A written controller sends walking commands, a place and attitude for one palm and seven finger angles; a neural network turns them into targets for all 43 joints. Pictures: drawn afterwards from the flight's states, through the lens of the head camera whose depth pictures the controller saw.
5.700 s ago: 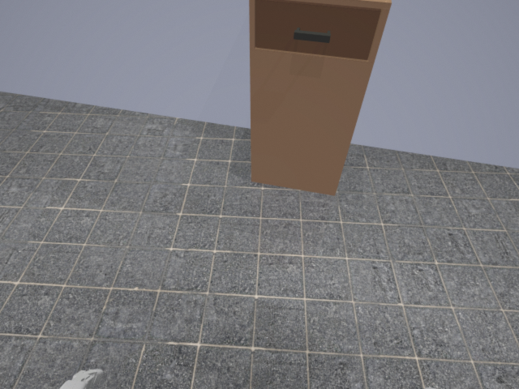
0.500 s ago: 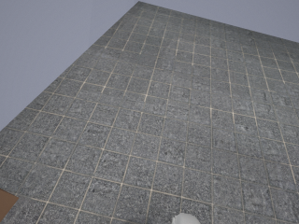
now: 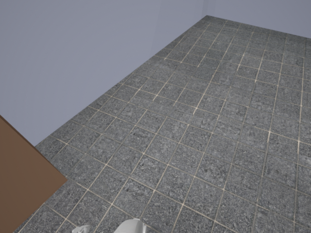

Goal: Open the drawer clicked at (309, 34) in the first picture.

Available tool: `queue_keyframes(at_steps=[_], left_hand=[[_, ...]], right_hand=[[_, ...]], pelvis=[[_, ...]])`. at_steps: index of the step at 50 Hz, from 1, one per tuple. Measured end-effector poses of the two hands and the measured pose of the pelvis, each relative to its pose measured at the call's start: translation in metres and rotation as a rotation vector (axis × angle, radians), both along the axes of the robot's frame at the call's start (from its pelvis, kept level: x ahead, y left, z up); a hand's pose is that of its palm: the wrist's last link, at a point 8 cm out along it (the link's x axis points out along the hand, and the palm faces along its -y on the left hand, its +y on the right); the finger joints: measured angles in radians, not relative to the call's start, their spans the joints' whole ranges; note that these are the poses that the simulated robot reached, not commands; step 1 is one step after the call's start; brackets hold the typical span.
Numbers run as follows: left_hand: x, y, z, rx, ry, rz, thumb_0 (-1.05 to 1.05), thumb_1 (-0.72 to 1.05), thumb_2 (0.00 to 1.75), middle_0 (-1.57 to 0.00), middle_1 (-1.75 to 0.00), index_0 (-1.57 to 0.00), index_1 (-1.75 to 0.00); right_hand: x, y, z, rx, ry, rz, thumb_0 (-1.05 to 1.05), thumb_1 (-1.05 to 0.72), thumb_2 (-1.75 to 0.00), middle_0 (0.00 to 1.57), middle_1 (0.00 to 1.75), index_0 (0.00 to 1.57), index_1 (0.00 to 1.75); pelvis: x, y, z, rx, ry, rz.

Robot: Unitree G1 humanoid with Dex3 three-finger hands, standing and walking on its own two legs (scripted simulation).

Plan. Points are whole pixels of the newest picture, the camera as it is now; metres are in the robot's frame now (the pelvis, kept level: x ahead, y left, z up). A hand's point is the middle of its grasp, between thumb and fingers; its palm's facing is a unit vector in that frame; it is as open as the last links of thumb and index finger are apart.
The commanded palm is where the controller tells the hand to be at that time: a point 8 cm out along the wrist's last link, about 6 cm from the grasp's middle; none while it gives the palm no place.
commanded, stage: turn to face it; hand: left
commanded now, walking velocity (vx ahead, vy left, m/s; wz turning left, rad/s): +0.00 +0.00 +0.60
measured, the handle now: out of the picture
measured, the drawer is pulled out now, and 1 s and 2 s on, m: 0.00 0.00 0.00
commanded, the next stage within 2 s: take the last steps up to it in 1.42 s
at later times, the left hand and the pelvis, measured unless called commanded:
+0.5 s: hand out of the picture -0.03 +0.28 -0.17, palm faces +0.35 -0.89 -0.28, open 7.4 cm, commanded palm none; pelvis -0.02 +0.05 +0.00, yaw +18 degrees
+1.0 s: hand out of the picture -0.05 +0.21 -0.14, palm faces +0.58 -0.76 -0.28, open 7.4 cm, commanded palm none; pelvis -0.01 +0.00 +0.00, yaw +37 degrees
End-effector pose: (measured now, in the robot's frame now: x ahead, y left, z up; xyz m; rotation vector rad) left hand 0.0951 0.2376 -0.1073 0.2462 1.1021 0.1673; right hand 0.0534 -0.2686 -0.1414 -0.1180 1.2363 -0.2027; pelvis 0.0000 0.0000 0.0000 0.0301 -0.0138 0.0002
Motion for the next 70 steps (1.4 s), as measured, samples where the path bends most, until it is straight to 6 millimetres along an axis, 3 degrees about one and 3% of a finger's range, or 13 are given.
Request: queue_keyframes(at_steps=[8,17,21,26,31,38,43,48,54,62,65,70], left_hand=[[-0.064,0.012,-0.009,-0.012,0.078,0.138,0.01,0.9,0.9,-0.2,-0.3,-0.2,-0.3],[-0.148,0.066,-0.045,-0.038,0.204,0.331,0.01,0.9,0.9,-0.2,-0.3,-0.2,-0.3],[-0.158,0.081,-0.041,-0.035,0.215,0.385,0.01,0.9,0.9,-0.2,-0.3,-0.2,-0.3],[-0.147,0.087,-0.027,-0.028,0.133,0.41,0.01,0.91,0.9,-0.2,-0.3,-0.19,-0.3],[-0.128,0.082,-0.017,-0.012,0.054,0.429,0.01,0.9,0.9,-0.2,-0.3,-0.19,-0.3],[-0.108,0.056,-0.005,0.034,-0.063,0.455,0.01,0.9,0.9,-0.2,-0.3,-0.2,-0.3],[-0.131,0.03,0.005,0.037,-0.055,0.52,0.0,0.9,0.9,-0.2,-0.3,-0.2,-0.3],[-0.165,0.011,0.003,0.013,0.0,0.604,0.01,0.9,0.9,-0.2,-0.3,-0.2,-0.3],[-0.223,-0.005,-0.011,-0.035,0.081,0.721,0.01,0.9,0.9,-0.2,-0.3,-0.2,-0.3],[-0.316,-0.007,-0.049,-0.112,0.219,0.876,0.01,0.9,0.9,-0.2,-0.3,-0.2,-0.3],[-0.33,-0.005,-0.046,-0.126,0.247,0.907,0.01,0.9,0.9,-0.2,-0.3,-0.2,-0.3],[-0.329,0.003,-0.035,-0.122,0.188,0.924,0.01,0.91,0.9,-0.2,-0.3,-0.19,-0.3]], right_hand=[[0.026,0.01,0.003,-0.01,0.052,0.141,0.0,-0.91,-0.9,0.19,0.3,0.2,0.3],[0.095,0.072,0.01,-0.063,-0.072,0.349,0.0,-0.91,-0.9,0.19,0.3,0.2,0.3],[0.103,0.092,0.02,-0.074,-0.104,0.399,0.0,-0.91,-0.9,0.2,0.3,0.2,0.3],[0.102,0.105,0.022,-0.057,-0.085,0.439,0.0,-0.91,-0.9,0.2,0.3,0.2,0.3],[0.097,0.104,0.014,-0.028,-0.055,0.464,0.0,-0.91,-0.9,0.2,0.3,0.2,0.3],[0.096,0.079,-0.013,0.01,0.01,0.495,0.0,-0.91,-0.9,0.2,0.3,0.2,0.3],[0.106,0.068,-0.013,0.007,0.05,0.547,0.0,-0.91,-0.9,0.2,0.3,0.2,0.3],[0.119,0.07,-0.005,-0.006,0.068,0.614,0.0,-0.91,-0.9,0.2,0.3,0.2,0.3],[0.14,0.102,0.002,-0.036,0.06,0.727,0.0,-0.91,-0.9,0.19,0.3,0.2,0.3],[0.162,0.186,0.013,-0.047,-0.106,0.89,0.0,-0.91,-0.9,0.19,0.3,0.2,0.3],[0.157,0.205,0.023,-0.043,-0.138,0.919,0.0,-0.91,-0.9,0.2,0.3,0.2,0.3],[0.141,0.22,0.028,-0.024,-0.124,0.945,0.0,-0.91,-0.9,0.2,0.3,0.2,0.3]], pelvis=[[-0.006,0.002,0.001,0.012,0.001,0.116],[-0.015,0.036,-0.017,-0.014,0.019,0.232],[-0.018,0.043,-0.01,-0.032,0.015,0.273],[-0.02,0.046,-0.003,-0.037,0.015,0.324],[-0.019,0.038,-0.002,-0.032,0.016,0.384],[-0.013,0.011,-0.013,-0.018,0.017,0.477],[-0.011,0.001,-0.006,-0.005,0.0,0.553],[-0.011,-0.002,0.001,0.01,-0.002,0.622],[-0.019,0.005,0.0,0.005,0.001,0.695],[-0.043,0.031,-0.017,-0.024,-0.004,0.757],[-0.049,0.037,-0.011,-0.036,-0.013,0.774],[-0.056,0.041,0.0,-0.045,-0.023,0.805]])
